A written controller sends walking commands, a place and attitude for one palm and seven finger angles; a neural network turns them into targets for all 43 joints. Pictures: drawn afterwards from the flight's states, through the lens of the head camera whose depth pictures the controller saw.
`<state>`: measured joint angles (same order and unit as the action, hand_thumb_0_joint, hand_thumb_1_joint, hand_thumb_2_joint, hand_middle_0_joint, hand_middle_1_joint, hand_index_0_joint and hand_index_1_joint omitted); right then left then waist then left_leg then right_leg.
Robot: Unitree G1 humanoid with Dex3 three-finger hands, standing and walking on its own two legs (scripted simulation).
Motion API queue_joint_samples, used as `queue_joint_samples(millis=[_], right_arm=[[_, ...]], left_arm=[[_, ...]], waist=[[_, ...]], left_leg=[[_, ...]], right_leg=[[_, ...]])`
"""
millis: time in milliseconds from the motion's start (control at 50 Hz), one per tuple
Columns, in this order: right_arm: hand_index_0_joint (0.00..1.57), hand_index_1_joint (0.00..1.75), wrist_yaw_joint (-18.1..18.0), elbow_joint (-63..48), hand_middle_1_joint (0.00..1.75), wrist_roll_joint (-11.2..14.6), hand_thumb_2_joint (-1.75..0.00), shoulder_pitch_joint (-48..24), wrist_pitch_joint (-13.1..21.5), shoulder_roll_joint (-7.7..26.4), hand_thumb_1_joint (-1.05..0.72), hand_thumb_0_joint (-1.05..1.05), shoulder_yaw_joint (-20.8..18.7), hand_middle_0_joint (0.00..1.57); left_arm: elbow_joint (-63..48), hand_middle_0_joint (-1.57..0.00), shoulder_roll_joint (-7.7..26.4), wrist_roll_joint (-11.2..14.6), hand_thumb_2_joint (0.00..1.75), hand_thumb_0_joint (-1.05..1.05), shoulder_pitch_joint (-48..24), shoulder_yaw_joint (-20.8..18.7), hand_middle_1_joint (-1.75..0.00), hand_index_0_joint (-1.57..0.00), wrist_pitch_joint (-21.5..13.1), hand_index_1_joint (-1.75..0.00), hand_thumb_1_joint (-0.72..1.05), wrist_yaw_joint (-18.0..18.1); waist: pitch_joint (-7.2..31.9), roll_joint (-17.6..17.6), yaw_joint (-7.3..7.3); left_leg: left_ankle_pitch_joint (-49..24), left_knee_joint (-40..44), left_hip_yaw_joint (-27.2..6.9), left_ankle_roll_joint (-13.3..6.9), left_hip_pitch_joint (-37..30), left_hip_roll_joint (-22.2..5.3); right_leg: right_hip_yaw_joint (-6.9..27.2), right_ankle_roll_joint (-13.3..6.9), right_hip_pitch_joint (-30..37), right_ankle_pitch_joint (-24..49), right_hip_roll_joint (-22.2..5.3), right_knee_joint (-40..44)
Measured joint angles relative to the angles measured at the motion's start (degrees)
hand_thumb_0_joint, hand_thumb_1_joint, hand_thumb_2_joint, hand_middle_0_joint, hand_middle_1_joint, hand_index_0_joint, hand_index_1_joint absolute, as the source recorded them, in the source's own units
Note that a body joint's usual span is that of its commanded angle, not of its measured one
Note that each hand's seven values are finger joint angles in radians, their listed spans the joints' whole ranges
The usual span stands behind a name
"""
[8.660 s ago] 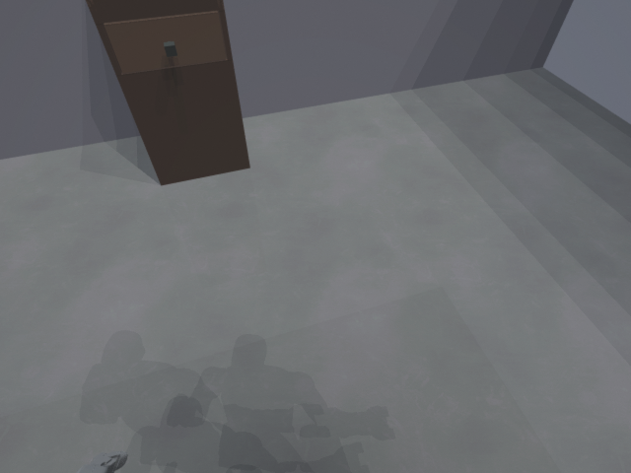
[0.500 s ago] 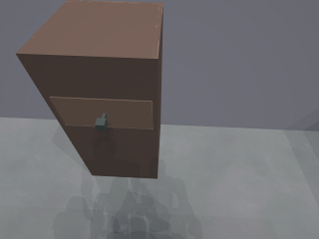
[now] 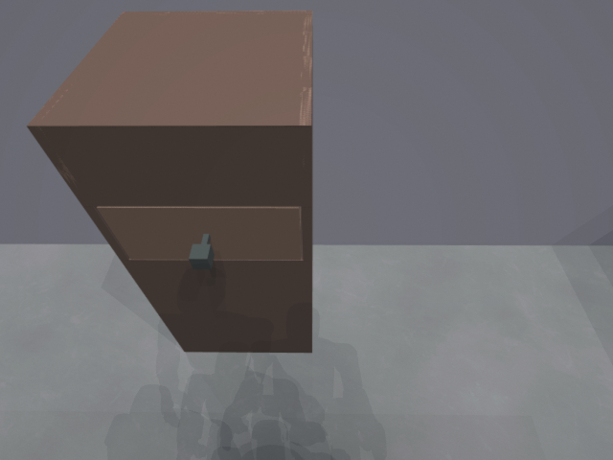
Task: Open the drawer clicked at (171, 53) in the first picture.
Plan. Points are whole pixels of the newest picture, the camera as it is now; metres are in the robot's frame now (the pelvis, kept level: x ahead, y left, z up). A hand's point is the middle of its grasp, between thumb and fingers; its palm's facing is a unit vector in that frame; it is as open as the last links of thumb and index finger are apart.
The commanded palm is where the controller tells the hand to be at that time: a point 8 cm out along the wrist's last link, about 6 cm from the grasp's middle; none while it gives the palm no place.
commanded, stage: come to a stop and stand still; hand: left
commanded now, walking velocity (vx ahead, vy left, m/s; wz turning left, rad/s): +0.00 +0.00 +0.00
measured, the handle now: (203, 249) +0.51 +0.24 -0.13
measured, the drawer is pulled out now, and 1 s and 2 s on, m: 0.00 0.00 0.00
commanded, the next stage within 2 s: look again from close up in 0.74 s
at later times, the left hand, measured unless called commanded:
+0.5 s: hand out of the picture -0.01 +0.12 -0.17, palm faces +0.05 -0.99 -0.17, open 7.4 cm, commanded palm none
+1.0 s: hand out of the picture +0.00 +0.14 -0.17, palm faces +0.05 -0.97 -0.22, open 7.4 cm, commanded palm none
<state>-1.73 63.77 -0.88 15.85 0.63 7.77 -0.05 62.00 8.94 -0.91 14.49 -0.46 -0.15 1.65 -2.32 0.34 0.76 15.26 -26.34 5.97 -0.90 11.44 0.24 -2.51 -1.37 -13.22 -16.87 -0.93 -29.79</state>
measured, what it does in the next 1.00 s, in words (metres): stands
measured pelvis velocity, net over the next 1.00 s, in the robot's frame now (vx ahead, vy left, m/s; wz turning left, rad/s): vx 0.02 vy -0.03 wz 0.03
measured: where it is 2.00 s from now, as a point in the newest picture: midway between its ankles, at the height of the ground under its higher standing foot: outside the picture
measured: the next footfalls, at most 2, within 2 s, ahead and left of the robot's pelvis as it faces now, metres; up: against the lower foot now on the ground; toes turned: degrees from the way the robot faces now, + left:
none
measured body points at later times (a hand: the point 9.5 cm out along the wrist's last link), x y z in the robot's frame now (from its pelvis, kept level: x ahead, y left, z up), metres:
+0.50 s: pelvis +0.01 -0.04 +0.00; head +0.02 -0.05 +0.45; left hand -0.01 +0.17 -0.15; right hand +0.01 -0.25 -0.16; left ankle -0.01 +0.10 -0.74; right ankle -0.01 -0.10 -0.74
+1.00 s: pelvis +0.02 -0.03 +0.00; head +0.03 -0.05 +0.45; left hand +0.00 +0.19 -0.15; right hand +0.02 -0.26 -0.17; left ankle -0.01 +0.11 -0.74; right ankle -0.01 -0.10 -0.74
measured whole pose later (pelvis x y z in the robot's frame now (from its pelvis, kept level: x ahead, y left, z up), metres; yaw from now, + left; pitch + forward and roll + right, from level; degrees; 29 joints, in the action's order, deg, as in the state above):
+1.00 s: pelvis +0.02 -0.03 +0.00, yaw +2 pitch +0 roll +0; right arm -1.8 59.8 -1.2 18.8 -0.5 9.8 -0.7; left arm 61.7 7.1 -0.8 19.4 0.6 -1.9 2.3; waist -0.2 3.3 0.6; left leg 18.2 -31.1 1.0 0.1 12.9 -3.5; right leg -5.9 -4.4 -10.4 -17.5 3.3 -27.0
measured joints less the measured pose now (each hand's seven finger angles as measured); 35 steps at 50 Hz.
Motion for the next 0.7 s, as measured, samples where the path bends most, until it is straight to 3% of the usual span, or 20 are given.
queue_joint_samples(millis=[700], right_arm=[[0.19,0.30,-0.4,2.4,0.29,0.1,-0.89,0.9,-0.2,-0.6,-0.91,0.00,0.7,0.20]], left_arm=[[2.8,-0.20,-3.3,0.4,0.90,0.01,5.0,1.3,-0.30,-0.20,-1.2,-0.30,0.91,-0.1]], waist=[[1.5,-0.1,-1.19]], left_leg=[[-0.7,3.2,-2.6,3.7,-3.3,-3.9]], right_leg=[[-2.6,-3.7,5.2,1.1,4.2,6.1]])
